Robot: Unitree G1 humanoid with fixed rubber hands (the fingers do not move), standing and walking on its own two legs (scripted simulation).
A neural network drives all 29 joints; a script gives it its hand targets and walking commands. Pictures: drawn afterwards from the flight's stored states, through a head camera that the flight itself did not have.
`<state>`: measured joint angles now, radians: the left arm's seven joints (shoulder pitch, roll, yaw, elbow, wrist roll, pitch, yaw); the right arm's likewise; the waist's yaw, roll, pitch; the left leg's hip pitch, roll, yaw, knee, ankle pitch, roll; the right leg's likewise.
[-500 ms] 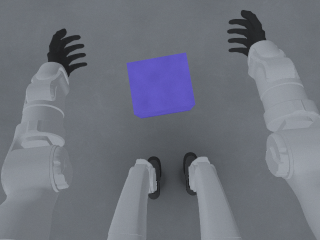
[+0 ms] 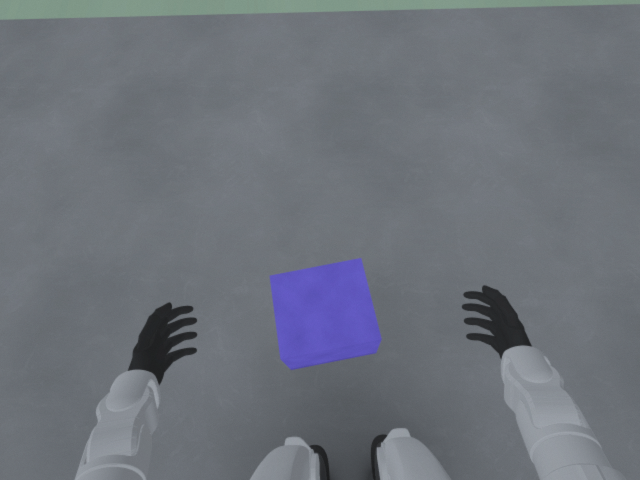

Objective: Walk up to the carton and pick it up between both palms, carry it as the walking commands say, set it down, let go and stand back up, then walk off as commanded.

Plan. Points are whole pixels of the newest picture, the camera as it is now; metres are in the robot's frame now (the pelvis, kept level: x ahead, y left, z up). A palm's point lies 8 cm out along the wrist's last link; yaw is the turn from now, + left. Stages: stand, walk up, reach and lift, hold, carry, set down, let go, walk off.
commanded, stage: let go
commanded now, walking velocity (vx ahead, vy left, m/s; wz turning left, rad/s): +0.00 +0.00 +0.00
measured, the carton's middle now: (324, 316) +0.47 +0.06 -0.63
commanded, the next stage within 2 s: stand in 0.64 s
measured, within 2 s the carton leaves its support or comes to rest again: neither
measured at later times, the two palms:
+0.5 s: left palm out of the picture +0.13 +0.26 -0.03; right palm (570, 459) +0.16 -0.23 -0.04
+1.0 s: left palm (86, 449) +0.17 +0.30 -0.03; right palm (603, 420) +0.19 -0.27 -0.03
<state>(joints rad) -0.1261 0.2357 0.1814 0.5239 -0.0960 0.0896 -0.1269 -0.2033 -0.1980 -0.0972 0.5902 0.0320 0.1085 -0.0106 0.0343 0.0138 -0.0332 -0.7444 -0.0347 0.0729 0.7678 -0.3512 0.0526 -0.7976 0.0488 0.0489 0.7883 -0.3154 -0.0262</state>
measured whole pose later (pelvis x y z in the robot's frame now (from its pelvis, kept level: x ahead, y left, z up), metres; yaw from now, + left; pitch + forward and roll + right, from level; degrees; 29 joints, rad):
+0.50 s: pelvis -0.02 +0.00 +0.03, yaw +0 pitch -7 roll +0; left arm 0.21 0.23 0.10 0.40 -0.07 0.15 -0.10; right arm 0.15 -0.21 -0.10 0.46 0.03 0.17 0.09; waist 0.03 0.02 0.15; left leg -0.17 -0.03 0.06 0.58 -0.29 0.05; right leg -0.21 0.05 0.04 0.59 -0.25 -0.03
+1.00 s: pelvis +0.03 +0.01 +0.03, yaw +0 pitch -2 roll +0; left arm 0.21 0.29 0.10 0.62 0.00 0.05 -0.02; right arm 0.20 -0.31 -0.10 0.63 0.00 0.02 0.00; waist 0.03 0.02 -0.04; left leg -0.18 -0.04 0.05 0.59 -0.37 0.04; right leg -0.22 0.05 0.04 0.59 -0.33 -0.03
